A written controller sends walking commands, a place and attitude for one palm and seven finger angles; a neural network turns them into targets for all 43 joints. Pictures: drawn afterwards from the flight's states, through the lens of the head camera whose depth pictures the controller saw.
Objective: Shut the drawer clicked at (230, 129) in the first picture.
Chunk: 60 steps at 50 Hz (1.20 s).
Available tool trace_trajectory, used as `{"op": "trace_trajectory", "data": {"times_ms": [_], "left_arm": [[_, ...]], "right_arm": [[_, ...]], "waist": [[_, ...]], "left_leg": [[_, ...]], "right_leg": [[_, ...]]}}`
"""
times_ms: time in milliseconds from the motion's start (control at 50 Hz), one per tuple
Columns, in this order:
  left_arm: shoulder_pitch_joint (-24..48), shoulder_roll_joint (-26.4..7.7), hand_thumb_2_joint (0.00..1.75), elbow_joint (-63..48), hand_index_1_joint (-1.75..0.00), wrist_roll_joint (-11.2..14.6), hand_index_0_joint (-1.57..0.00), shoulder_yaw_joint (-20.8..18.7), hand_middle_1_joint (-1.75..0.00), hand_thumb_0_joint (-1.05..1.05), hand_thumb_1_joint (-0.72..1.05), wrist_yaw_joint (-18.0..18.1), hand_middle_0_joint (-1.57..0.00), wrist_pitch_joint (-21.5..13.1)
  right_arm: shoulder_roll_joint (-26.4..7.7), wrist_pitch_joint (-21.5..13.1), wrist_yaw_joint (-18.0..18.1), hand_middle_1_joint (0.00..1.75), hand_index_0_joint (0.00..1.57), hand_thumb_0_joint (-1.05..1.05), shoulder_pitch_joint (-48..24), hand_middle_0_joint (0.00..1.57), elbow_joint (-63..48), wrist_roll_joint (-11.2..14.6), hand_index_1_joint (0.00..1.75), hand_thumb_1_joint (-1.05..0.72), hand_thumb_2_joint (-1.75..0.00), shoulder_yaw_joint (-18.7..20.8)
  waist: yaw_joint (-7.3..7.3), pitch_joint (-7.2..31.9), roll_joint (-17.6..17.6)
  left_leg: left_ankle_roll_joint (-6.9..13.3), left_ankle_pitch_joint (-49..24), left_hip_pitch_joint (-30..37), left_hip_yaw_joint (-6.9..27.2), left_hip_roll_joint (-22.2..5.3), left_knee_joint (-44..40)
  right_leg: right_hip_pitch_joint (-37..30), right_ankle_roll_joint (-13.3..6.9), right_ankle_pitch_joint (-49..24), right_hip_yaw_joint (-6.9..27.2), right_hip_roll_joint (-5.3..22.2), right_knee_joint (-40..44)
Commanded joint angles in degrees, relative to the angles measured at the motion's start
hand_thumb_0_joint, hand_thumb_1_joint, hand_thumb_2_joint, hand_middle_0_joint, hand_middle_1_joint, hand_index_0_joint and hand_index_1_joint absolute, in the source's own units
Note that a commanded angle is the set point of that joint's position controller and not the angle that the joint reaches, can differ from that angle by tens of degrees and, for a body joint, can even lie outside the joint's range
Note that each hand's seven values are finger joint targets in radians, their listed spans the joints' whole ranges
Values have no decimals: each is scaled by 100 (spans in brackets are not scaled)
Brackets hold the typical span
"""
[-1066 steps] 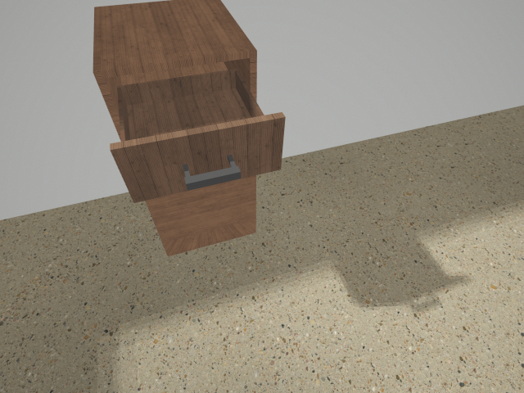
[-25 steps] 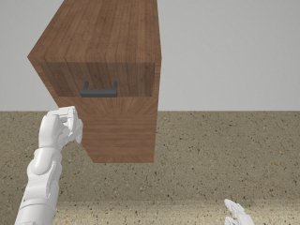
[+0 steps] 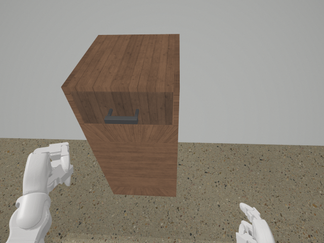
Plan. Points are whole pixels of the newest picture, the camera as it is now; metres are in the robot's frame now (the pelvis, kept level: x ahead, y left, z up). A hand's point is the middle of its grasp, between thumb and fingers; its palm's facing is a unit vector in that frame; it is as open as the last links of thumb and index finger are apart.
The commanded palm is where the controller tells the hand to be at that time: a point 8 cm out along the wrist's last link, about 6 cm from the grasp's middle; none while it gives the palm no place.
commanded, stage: draw the hand back to the body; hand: left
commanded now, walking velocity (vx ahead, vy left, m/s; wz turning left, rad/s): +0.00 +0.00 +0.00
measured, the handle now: (122, 115) +0.53 +0.20 -0.01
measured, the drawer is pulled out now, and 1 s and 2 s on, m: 0.00 0.00 0.00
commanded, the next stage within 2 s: step back with the hand held close in 0.48 s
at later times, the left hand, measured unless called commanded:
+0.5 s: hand (40, 186) +0.18 +0.24 +0.15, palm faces +0.41 -0.83 -0.39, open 3.3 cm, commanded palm +0.13 +0.28 +0.18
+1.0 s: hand (27, 194) +0.16 +0.26 +0.15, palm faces +0.28 -0.82 -0.50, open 3.2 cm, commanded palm +0.10 +0.30 +0.18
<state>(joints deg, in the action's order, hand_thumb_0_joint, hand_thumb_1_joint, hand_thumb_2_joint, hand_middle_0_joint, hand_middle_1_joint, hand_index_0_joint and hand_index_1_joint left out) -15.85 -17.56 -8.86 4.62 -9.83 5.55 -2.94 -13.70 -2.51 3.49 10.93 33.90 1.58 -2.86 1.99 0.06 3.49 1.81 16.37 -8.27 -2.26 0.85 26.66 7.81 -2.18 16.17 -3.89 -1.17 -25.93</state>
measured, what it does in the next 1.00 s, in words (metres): stands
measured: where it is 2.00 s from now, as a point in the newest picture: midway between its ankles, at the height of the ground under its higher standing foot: outside the picture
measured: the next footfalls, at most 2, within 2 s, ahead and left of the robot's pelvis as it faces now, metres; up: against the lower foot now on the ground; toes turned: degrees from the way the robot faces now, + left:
right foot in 1.58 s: -0.20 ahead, -0.09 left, +0.00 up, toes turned +1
left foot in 1.94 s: -0.10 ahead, +0.08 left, +0.00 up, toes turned -1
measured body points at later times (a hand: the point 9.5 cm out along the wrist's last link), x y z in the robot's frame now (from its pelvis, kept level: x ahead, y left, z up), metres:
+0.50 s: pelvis +0.00 +0.00 +0.00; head -0.02 -0.03 +0.45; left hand +0.15 +0.28 +0.18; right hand +0.19 -0.22 -0.08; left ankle -0.02 +0.10 -0.74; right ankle -0.02 -0.09 -0.74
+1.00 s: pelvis -0.03 +0.02 +0.00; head -0.01 +0.02 +0.45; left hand +0.14 +0.30 +0.18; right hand +0.13 -0.23 -0.08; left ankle -0.02 +0.10 -0.74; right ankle -0.02 -0.09 -0.74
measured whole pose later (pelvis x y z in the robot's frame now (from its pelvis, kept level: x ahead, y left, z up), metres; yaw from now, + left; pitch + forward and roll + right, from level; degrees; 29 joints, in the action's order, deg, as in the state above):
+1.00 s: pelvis -0.03 +0.02 +0.00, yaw -1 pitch +1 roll -1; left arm -36.5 -23.1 -31.3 2.4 -20.3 6.4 -10.9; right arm -13.5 -0.7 3.5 11.9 31.5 0.7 1.4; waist -0.2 -2.0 0.6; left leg 3.7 13.8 -15.0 -3.7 1.9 27.9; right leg 14.9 -0.4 13.1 -2.6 0.1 -27.4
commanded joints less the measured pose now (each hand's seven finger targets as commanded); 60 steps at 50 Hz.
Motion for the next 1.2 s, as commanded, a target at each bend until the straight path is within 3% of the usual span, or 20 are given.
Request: {"op": "trace_trajectory", "data": {"times_ms": [0,60,100,280,360,440,500,580,600,620,640,700,740,820,860,920,960,1080,1140,1180], "left_arm": [[296,-1039,90,-1750,-160,24,-140,-741,-160,0,90,81,-140,-426],[-30,-1111,90,-2031,-160,16,-140,-885,-160,0,90,89,-140,-460],[-261,-1106,90,-2337,-160,27,-140,-962,-160,0,90,99,-140,-514],[-1208,-1194,90,-3071,-160,51,-140,-1330,-160,0,90,135,-140,-654],[-1156,-942,90,-2608,-160,28,-140,-1152,-160,0,90,111,-140,-622],[-1010,-1069,90,-2831,-160,4,-140,-1228,-160,0,90,151,-140,-681],[-1034,-1124,90,-2890,-160,11,-140,-1278,-160,0,90,175,-140,-685],[-992,-1077,90,-2907,-160,14,-140,-1234,-160,0,90,174,-140,-677],[90,-2125,90,-3659,-160,-28,-140,-2276,-160,0,90,233,-140,-1023],[-529,-1730,90,-2914,-160,-58,-140,-2073,-160,0,90,203,-140,-1099],[-1062,-1336,90,-2571,-160,-95,-140,-1773,-160,0,90,160,-140,-1086],[-1578,-1013,90,-2599,-160,-117,-140,-1469,-160,0,90,103,-140,-1167],[-1810,-1054,90,-2764,-160,-133,-140,-1490,-160,0,90,124,-140,-1150],[-2019,-1342,90,-3166,-160,-147,-140,-1783,-160,0,90,199,-140,-1155],[-2009,-1509,90,-3406,-160,-148,-140,-1903,-160,0,90,241,-140,-1180],[-2116,-1479,90,-3553,-160,-161,-140,-1922,-160,0,90,280,-140,-1209],[-2145,-1468,90,-3581,-160,-165,-140,-1928,-160,0,90,276,-140,-1214],[-2015,-1308,90,-3474,-160,-241,-140,-1854,-160,0,90,294,-140,-1260],[-1888,-1285,90,-3431,-160,-285,-140,-1865,-160,0,90,321,-140,-1282],[-1853,-1309,90,-3504,-160,-309,-140,-1870,-160,0,90,342,-140,-1304]], "right_arm": [[-586,-347,-8,30,20,0,-700,20,-889,-52,30,-90,-90,285],[-581,-393,-27,30,20,0,-743,20,-867,-58,30,-90,-90,312],[-552,-444,-36,30,20,0,-713,20,-886,-74,30,-90,-90,319],[-493,-631,-11,30,20,0,-728,20,-919,-42,30,-90,-90,372],[-519,-619,13,30,20,0,-675,20,-804,-44,30,-90,-90,407],[-512,-646,40,30,20,0,-683,20,-843,-63,30,-90,-90,395],[-493,-693,53,30,20,0,-706,20,-844,-72,30,-90,-90,382],[-475,-716,51,30,20,0,-727,20,-837,-68,30,-90,-90,358],[-636,-617,2,30,20,0,-586,20,-1022,-71,30,-90,-90,420],[-519,-560,7,30,20,0,-544,20,-820,-99,30,-90,-90,433],[-516,-488,-26,30,20,0,-509,20,-839,-101,30,-90,-90,461],[-602,-341,-90,30,20,0,-524,20,-899,-115,30,-90,-90,524],[-642,-245,-89,30,20,0,-572,20,-980,-109,30,-90,-90,567],[-621,-100,-34,30,20,0,-605,20,-1145,-93,30,-90,-90,623],[-644,-87,13,30,20,0,-613,20,-1196,-94,30,-90,-90,626],[-630,-121,41,30,20,0,-551,20,-1238,-102,30,-90,-90,636],[-657,-169,55,30,20,0,-537,20,-1233,-124,30,-90,-90,650],[-645,-350,66,30,20,0,-416,20,-1192,-137,30,-90,-90,656],[-655,-404,62,30,20,0,-359,20,-1216,-121,30,-90,-90,654],[-627,-428,73,30,20,0,-355,20,-1221,-114,30,-90,-90,653]], "waist": [[2,623,-152],[23,447,-187],[49,591,8],[118,335,-28],[39,-62,-381],[91,249,-102],[117,317,-139],[110,154,70],[-88,-232,-141],[-132,-251,-542],[-156,-182,-701],[-183,206,-234],[-169,434,0],[-136,823,-304],[-112,901,-57],[-112,895,113],[-92,843,322],[-165,427,184],[-219,269,-119],[-241,266,-272]], "left_leg": [[48,-1682,291,215,-169,-384],[52,-1595,273,213,-181,-401],[58,-1718,358,202,-165,-388],[36,-1493,287,201,-202,-350],[69,-1294,181,201,-206,-339],[75,-1283,255,212,-181,-349],[66,-1261,239,232,-189,-363],[32,-1155,195,262,-187,-396],[147,-642,-292,410,-300,-249],[136,-578,-208,432,-271,-57],[130,-663,-133,402,-276,61],[118,-1188,-137,400,-397,-131],[152,-1570,-215,470,-507,-313],[147,-2158,-449,604,-609,-304],[139,-2201,-563,679,-636,-336],[161,-2095,-872,803,-734,-425],[185,-1897,-1078,913,-821,-557],[345,-71,-2245,1124,-1047,-937],[384,1074,-2858,1108,-938,-862],[353,1388,-2848,1009,-737,-598]], "right_leg": [[-334,66,-1785,346,220,456],[-289,73,-1665,364,214,544],[-392,74,-1821,370,246,498],[-233,84,-1593,395,219,568],[41,106,-1371,389,208,653],[-109,98,-1353,403,248,568],[-180,90,-1332,408,249,567],[-121,65,-1154,410,232,615],[247,86,-1340,1195,604,981],[354,21,-1403,1278,788,1075],[439,40,-1553,1322,870,1070],[175,96,-2034,948,807,672],[18,151,-2049,737,657,388],[-280,171,-2347,614,550,58],[-281,164,-2318,608,519,-78],[-318,182,-2069,569,420,-304],[-276,193,-1738,551,345,-465],[-467,215,-1010,643,247,-927],[-598,191,-851,837,329,-848],[-411,137,-612,1066,457,-519]]}}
